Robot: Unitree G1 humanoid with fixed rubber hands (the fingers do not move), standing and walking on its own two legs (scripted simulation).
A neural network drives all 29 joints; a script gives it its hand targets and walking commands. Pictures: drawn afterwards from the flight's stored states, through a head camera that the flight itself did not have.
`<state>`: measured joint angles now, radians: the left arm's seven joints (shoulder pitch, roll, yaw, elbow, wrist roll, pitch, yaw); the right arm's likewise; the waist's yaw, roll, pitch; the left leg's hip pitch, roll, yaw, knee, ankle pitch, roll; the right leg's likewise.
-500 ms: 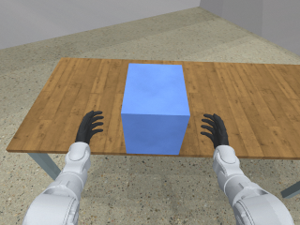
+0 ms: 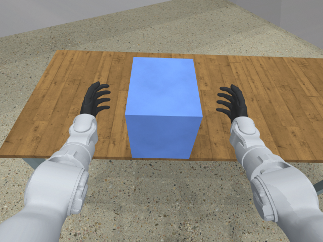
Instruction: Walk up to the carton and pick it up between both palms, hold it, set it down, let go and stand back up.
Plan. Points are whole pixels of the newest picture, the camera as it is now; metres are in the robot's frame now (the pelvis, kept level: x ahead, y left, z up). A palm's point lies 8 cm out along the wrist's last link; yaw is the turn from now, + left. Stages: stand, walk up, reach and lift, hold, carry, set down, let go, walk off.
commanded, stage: reach and lift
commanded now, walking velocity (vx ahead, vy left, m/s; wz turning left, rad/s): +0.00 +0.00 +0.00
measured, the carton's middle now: (162, 109) +0.55 -0.02 -0.03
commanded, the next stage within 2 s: none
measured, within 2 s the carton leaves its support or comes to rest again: neither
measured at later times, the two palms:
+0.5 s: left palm (89, 83) +0.50 +0.17 +0.13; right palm (240, 87) +0.47 -0.21 +0.14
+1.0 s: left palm (97, 94) +0.50 +0.16 +0.09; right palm (231, 99) +0.47 -0.20 +0.09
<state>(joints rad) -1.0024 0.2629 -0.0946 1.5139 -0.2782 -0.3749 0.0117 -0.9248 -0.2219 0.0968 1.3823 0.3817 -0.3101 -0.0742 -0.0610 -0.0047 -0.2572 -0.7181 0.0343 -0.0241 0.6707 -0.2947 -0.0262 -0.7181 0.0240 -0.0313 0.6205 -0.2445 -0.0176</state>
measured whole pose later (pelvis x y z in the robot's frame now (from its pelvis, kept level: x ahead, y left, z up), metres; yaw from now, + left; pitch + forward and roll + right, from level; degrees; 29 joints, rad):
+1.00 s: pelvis +0.01 +0.00 +0.01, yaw +0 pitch +28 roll -1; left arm -1.25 0.30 -0.09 1.69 -0.26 -0.37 0.00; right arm -1.10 -0.22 0.00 1.43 0.28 -0.26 -0.07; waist -0.08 -0.01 -0.28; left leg -0.80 0.04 -0.01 0.54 -0.22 -0.03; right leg -0.81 0.02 -0.03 0.49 -0.17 -0.02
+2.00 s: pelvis +0.01 +0.01 +0.01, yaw +0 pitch +26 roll -1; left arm -1.15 0.15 0.52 1.49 0.30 -0.45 0.06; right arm -0.97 0.05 -0.76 1.12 -0.51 -0.38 -0.04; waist -0.07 0.00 -0.12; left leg -0.78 0.02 0.00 0.56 -0.24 0.00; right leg -0.77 0.00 -0.04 0.49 -0.17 0.00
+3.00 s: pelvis +0.03 +0.01 +0.02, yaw +0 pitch +23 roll -1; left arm -0.95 0.00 0.66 1.18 0.52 -0.32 0.06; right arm -0.82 0.16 -0.84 0.99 -0.63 -0.38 -0.04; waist -0.07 -0.02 -0.12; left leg -0.61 0.04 0.02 0.40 -0.20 -0.01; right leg -0.60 0.00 -0.10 0.33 -0.14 -0.01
